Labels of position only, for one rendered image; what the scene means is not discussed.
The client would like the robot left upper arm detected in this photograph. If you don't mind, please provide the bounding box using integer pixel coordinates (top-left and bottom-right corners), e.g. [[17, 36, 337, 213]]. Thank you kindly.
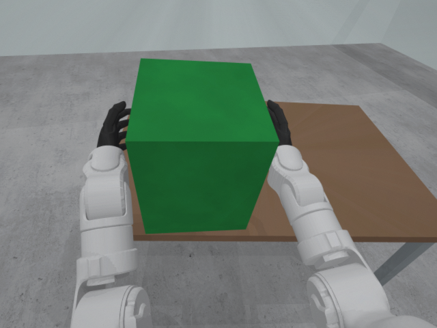
[[72, 285, 153, 328]]

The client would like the robot right forearm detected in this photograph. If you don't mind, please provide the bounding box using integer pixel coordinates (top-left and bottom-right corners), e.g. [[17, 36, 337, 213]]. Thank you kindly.
[[267, 145, 390, 310]]

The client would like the table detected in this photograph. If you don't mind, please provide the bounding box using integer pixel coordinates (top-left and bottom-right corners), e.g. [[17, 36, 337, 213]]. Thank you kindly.
[[119, 101, 437, 286]]

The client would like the robot left hand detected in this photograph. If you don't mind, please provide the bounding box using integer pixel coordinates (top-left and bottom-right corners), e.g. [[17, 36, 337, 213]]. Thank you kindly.
[[97, 101, 131, 151]]

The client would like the robot right upper arm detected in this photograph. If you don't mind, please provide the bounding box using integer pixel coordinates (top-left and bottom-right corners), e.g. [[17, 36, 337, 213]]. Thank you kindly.
[[307, 263, 437, 328]]

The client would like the carton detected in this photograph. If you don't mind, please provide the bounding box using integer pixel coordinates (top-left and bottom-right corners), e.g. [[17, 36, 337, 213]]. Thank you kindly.
[[125, 58, 280, 234]]

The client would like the robot left forearm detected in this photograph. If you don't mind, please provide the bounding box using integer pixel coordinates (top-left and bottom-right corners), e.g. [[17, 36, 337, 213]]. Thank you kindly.
[[70, 146, 139, 328]]

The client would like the robot right hand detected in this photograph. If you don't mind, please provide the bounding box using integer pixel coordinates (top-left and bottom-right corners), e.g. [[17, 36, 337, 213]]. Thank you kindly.
[[267, 100, 292, 146]]

